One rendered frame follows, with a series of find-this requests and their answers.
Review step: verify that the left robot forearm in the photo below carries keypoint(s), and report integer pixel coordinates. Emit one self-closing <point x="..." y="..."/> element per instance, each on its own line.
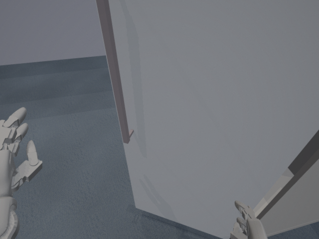
<point x="9" y="222"/>

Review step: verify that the handle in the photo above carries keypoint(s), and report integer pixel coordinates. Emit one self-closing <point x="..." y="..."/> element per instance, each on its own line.
<point x="109" y="41"/>

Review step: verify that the robot right hand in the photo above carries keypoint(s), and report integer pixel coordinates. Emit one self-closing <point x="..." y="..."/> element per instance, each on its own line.
<point x="251" y="226"/>

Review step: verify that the robot left hand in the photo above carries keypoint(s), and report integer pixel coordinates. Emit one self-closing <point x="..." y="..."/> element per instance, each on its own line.
<point x="11" y="134"/>

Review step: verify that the fridge door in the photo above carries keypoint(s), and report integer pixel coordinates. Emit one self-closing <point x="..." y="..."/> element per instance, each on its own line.
<point x="222" y="96"/>

